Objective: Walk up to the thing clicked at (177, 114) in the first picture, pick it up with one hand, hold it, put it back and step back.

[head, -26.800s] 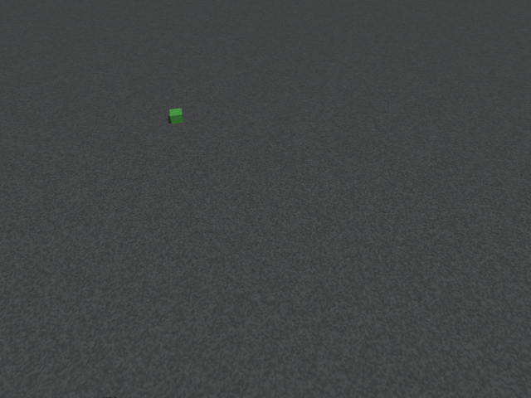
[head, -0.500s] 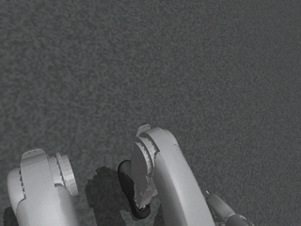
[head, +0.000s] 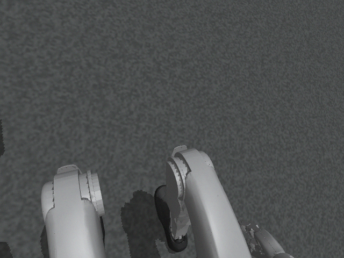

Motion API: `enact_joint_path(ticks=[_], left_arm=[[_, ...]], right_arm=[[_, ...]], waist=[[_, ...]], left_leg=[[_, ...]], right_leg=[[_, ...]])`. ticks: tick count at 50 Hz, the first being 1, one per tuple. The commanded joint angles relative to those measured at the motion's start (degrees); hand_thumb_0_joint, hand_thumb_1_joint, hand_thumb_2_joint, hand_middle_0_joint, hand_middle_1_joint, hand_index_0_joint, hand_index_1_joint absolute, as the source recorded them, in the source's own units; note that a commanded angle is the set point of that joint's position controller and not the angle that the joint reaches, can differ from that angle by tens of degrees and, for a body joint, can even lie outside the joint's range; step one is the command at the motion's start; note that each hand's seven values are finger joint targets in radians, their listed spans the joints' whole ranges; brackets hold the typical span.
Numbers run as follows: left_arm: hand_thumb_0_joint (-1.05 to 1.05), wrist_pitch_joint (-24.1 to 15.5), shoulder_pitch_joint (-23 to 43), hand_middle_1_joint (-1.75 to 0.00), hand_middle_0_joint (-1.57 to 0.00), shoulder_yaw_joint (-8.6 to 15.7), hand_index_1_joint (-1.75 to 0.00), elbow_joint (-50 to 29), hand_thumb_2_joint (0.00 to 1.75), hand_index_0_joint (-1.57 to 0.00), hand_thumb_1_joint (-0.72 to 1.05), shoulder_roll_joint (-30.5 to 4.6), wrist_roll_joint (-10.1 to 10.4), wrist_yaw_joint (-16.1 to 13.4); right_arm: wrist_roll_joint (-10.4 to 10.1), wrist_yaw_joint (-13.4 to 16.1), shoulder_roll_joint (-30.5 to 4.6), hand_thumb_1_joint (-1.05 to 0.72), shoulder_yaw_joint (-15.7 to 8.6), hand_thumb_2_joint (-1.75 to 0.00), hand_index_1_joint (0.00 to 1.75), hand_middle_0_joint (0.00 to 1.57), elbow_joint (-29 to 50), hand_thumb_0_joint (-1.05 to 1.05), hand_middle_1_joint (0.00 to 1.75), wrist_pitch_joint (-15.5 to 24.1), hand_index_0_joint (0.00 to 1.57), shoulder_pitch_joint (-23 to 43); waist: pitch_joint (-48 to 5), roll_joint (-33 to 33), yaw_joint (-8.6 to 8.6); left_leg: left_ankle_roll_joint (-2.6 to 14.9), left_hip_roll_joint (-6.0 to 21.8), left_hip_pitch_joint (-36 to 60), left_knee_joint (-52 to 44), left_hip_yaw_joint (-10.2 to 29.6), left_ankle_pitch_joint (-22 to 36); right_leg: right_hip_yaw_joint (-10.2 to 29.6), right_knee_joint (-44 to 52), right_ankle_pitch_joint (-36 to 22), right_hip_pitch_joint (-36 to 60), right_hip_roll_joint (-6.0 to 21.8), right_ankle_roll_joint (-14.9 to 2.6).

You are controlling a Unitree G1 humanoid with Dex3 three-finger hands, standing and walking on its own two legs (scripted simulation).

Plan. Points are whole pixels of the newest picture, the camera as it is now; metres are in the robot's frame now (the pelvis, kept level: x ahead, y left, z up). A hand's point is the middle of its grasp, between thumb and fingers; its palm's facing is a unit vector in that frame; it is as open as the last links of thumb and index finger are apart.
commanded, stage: lift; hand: left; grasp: from above
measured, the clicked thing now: out of the picture +0.46 +0.38 -0.19
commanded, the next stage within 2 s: hold in 1.78 s
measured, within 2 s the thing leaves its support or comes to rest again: neither
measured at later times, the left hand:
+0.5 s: hand out of the picture +0.41 +0.37 -0.07, palm faces -0.47 -0.14 -0.87, open 10.7 cm
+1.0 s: hand out of the picture +0.34 +0.34 +0.14, palm faces -0.42 -0.15 -0.89, open 10.7 cm
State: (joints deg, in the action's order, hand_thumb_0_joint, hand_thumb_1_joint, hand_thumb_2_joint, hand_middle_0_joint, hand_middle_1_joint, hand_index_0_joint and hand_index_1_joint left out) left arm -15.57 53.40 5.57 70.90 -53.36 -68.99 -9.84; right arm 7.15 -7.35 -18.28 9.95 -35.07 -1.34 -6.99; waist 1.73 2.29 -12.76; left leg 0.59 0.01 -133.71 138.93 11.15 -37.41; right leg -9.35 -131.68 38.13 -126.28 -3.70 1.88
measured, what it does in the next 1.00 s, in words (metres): rises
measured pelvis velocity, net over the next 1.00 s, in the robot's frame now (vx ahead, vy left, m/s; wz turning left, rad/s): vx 0.00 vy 0.00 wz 0.14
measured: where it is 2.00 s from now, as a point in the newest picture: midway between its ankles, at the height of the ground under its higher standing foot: (136, 241)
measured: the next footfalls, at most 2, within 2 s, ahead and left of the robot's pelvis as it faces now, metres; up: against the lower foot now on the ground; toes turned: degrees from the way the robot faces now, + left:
none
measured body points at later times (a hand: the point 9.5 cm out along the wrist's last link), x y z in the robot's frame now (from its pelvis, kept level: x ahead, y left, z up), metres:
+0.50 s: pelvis +0.00 +0.00 +0.05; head +0.21 +0.09 +0.44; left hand +0.43 +0.37 -0.02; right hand +0.09 -0.26 -0.06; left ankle +0.08 +0.12 -0.30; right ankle +0.11 -0.11 -0.30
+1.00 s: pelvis +0.00 +0.00 +0.21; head +0.14 +0.05 +0.63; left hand +0.36 +0.34 +0.19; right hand +0.17 -0.24 +0.09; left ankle +0.08 +0.12 -0.30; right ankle +0.11 -0.12 -0.30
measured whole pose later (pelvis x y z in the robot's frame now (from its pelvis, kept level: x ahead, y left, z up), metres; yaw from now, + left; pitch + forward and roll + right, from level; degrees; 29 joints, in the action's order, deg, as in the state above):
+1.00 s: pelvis +0.00 +0.00 +0.21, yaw +8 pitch +27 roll -6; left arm -6.9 23.6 -0.6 36.8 -36.2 -55.2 0.9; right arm -1.4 0.8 -14.0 0.7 -37.1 -3.1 -8.5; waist -9.3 -2.4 -4.7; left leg 0.8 1.0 -93.2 99.5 4.4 -33.5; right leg -3.0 -95.8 34.1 -89.1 -2.7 1.1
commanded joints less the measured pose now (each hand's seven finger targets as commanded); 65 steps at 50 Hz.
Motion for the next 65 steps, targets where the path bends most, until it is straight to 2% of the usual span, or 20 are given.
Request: enact_joint_path(ticks=[1,3,4,5,6,7,9,13,20,26,36,37,43,45,50,55,58,61,62,65], left_arm=[[0.0,-0.3,19.3,-0.6,-1.17,4.3,-0.59,-11.0,0.71,-1.18,0.84,-19.4,1.1,-2.7],[0.0,-0.1,19.1,-0.62,-1.17,3.1,-0.6,-9.9,0.68,-1.19,0.8,-18.1,0.8,-2.5],[0.0,0.0,19.4,-0.54,-1.09,3.3,-0.54,-10.7,0.69,-1.11,0.72,-18.5,0.7,-2.3],[0.0,0.5,17.8,-0.6,-1.13,3.7,-0.59,-9.6,0.66,-1.15,0.75,-18.5,0.7,-2.3],[0.0,0.8,18.2,-0.55,-1.05,3.9,-0.54,-10.7,0.69,-1.07,0.7,-18.3,1.4,-2.1],[0.0,1.1,18.1,-0.62,-1.09,3.7,-0.59,-11.5,0.64,-1.12,0.73,-17.9,1.7,-1.9],[0.0,1.9,17.3,-0.59,-1.1,3.1,-0.57,-11.3,0.66,-1.12,0.76,-16.9,2.6,-1.0],[0.0,3.3,14.6,-0.57,-1.11,2.9,-0.55,-14.2,0.66,-1.13,0.76,-15.2,5.6,1.3],[0.0,3.5,11.2,-0.53,-1.12,4.2,-0.51,-24.6,0.63,-1.13,0.77,-14.3,7.9,5.8],[0.0,2.5,5.7,-0.56,-1.09,3.7,-0.55,-29.3,0.65,-1.1,0.74,-10.9,10.4,7.4],[0.0,4.7,-3.0,-0.62,-1.03,2.5,-0.6,-38.6,0.68,-1.05,0.71,-5.5,13.6,8.4],[0.0,5.0,-3.1,-0.62,-1.04,1.6,-0.59,-39.2,0.68,-1.06,0.72,-4.4,13.7,8.7],[0.0,6.9,-8.0,-0.64,-1.0,1.7,-0.62,-44.0,0.68,-1.03,0.69,-2.7,14.1,8.3],[0.0,7.7,-10.8,-0.64,-1.02,-0.2,-0.62,-45.0,0.69,-1.04,0.7,0.7,14.8,8.4],[0.0,9.0,-14.4,-0.68,-1.01,-0.1,-0.67,-46.8,0.76,-1.03,0.69,1.4,14.7,7.2],[0.0,9.6,-17.3,-0.7,-1.0,-3.3,-0.68,-41.8,0.73,-1.03,0.69,6.2,14.0,6.0],[0.0,9.5,-17.6,-0.71,-0.97,-4.7,-0.68,-39.7,0.71,-1.0,0.66,8.2,14.1,5.3],[0.0,9.5,-19.2,-0.72,-0.93,-5.4,-0.68,-37.9,0.68,-0.97,0.63,9.4,13.0,4.7],[0.0,9.4,-18.1,-0.73,-0.94,-6.7,-0.69,-38.1,0.66,-0.98,0.65,10.8,12.8,4.4],[0.0,9.7,-17.8,-0.73,-0.95,-7.2,-0.69,-36.2,0.68,-0.99,0.65,11.5,12.0,2.9]], right_arm=[[0.1,1.3,-15.0,-0.9,-5.1,-0.9,0.3,0.2,0.7,0.0,0.3,-0.5,0.2,-11.2],[0.1,1.5,-15.1,-0.93,-5.2,-0.91,0.3,0.2,0.5,0.0,0.3,-0.8,0.2,-11.2],[-0.1,1.6,-14.5,-0.88,-5.2,-0.89,0.3,0.2,0.3,0.0,0.3,-0.9,0.2,-11.4],[-0.2,1.6,-14.6,-0.93,-5.6,-0.91,0.3,0.2,0.5,0.0,0.3,-1.1,0.2,-11.4],[-0.5,1.8,-14.9,-0.88,-6.0,-0.89,0.3,0.2,0.5,0.0,0.3,-1.1,0.2,-11.6],[-0.6,1.8,-14.6,-0.93,-6.2,-0.91,0.3,0.2,0.6,0.0,0.3,-1.2,0.2,-12.0],[-0.8,1.8,-14.4,-0.91,-6.8,-0.9,0.3,0.2,0.6,0.0,0.3,-1.2,0.2,-12.5],[-1.7,2.0,-13.5,-0.91,-7.8,-0.9,0.3,0.2,0.4,0.0,0.3,-1.4,0.2,-13.7],[-3.4,3.0,-12.9,-0.91,-10.4,-0.9,0.3,0.2,1.4,0.0,0.3,-2.6,0.2,-13.7],[-5.0,4.1,-10.2,-0.9,-11.4,-0.9,0.3,0.2,2.2,0.0,0.3,-2.6,0.2,-12.6],[-7.0,6.2,-9.2,-0.9,-13.1,-0.9,0.3,0.2,2.4,0.0,0.3,-1.7,0.2,-10.8],[-7.2,6.4,-9.1,-0.89,-13.2,-0.9,0.3,0.2,2.4,0.0,0.3,-1.6,0.2,-10.4],[-8.0,7.9,-8.1,-0.89,-13.2,-0.9,0.3,0.2,2.8,0.0,0.3,-0.9,0.2,-8.2],[-8.2,8.4,-7.5,-0.89,-13.3,-0.9,0.3,0.2,2.7,0.0,0.3,-0.6,0.2,-7.9],[-8.7,9.8,-6.0,-0.9,-13.1,-0.9,0.3,0.2,1.9,0.0,0.3,0.6,0.2,-6.8],[-9.1,10.6,-4.6,-0.9,-12.7,-0.9,0.3,0.2,0.0,0.0,0.3,2.1,0.2,-6.6],[-9.3,10.9,-4.4,-0.9,-12.8,-0.9,0.3,0.2,-0.3,0.0,0.3,3.1,0.2,-6.9],[-9.3,11.0,-4.6,-0.9,-13.3,-0.9,0.3,0.2,-0.4,0.0,0.3,3.8,0.2,-7.1],[-9.5,10.9,-4.4,-0.9,-13.2,-0.9,0.3,0.2,-0.3,0.0,0.3,4.1,0.2,-7.3],[-9.8,10.8,-4.4,-0.9,-13.4,-0.9,0.3,0.2,-0.5,0.0,0.3,4.6,0.2,-7.4]], waist=[[-41.9,-25.5,-0.13],[-40.5,-25.8,-0.71],[-42.9,-26.3,-0.35],[-43.7,-25.0,0.32],[-43.1,-25.5,0.4],[-44.1,-26.3,0.77],[-43.7,-24.8,0.47],[-46.2,-22.7,1.57],[-50.2,-23.6,3.87],[-49.0,-19.9,5.33],[-47.0,-17.4,6.47],[-46.9,-17.4,6.28],[-44.9,-17.1,7.52],[-44.6,-15.6,7.13],[-41.2,-13.2,7.51],[-32.5,-9.3,6.87],[-30.2,-9.0,6.72],[-29.4,-9.8,7.86],[-28.7,-10.5,7.52],[-26.8,-9.4,8.08]], left_leg=[[0.39,0.8,33.2,-15.7,-5.0,9.0],[0.25,0.8,33.5,-16.3,-4.8,7.7],[0.44,0.9,33.9,-16.8,-5.0,8.0],[0.58,0.9,33.9,-16.7,-5.1,8.3],[0.52,0.6,34.2,-17.4,-5.2,8.6],[0.47,0.6,35.0,-18.3,-5.1,8.7],[0.72,0.7,35.2,-18.8,-5.3,8.3],[1.22,0.5,35.6,-20.1,-6.5,9.5],[1.03,0.3,42.7,-24.6,-6.1,11.6],[1.96,0.3,42.0,-31.0,-6.9,4.3],[1.62,1.3,54.4,-42.5,-5.0,6.0],[1.45,1.5,56.1,-43.9,-4.5,6.3],[1.16,1.6,64.2,-53.4,-4.0,4.1],[1.22,1.5,67.2,-55.7,-5.0,5.1],[1.11,0.9,72.5,-61.5,-7.1,6.5],[1.04,0.5,75.4,-67.7,-8.4,6.3],[0.86,0.3,78.2,-71.5,-8.6,6.9],[0.45,0.6,82.8,-76.1,-8.1,7.6],[0.25,0.6,84.1,-77.8,-7.7,7.5],[0.15,0.4,87.2,-81.1,-8.2,7.6]], right_leg=[[-1.8,12.9,-9.9,16.4,-1.3,-4.5],[-2.0,13.0,-8.8,15.1,-1.2,-4.7],[-1.8,12.9,-9.4,16.4,-1.4,-4.49],[-1.4,13.3,-9.4,16.7,-1.5,-4.6],[-1.6,13.6,-9.7,16.1,-1.1,-4.65],[-1.6,13.4,-9.9,16.2,-1.0,-4.56],[-1.3,14.7,-9.7,16.9,-1.1,-4.53],[0.1,16.8,-10.9,21.2,-0.9,-4.11],[1.3,19.5,-11.4,21.2,-0.2,-4.78],[3.1,24.5,-7.7,25.7,-0.5,-4.12],[3.4,32.9,-9.6,34.2,0.2,-3.54],[3.3,33.4,-9.9,34.6,0.2,-3.47],[4.0,41.3,-9.2,43.6,0.2,-3.13],[4.5,45.0,-9.6,47.3,0.1,-3.05],[6.3,54.2,-9.7,56.8,0.1,-3.06],[7.8,63.1,-8.8,63.4,0.2,-3.08],[8.7,67.3,-8.6,67.4,0.3,-3.03],[8.7,70.3,-9.7,70.2,0.2,-3.15],[8.6,71.2,-10.1,70.9,0.2,-3.17],[9.1,75.0,-9.8,73.8,0.1,-3.21]])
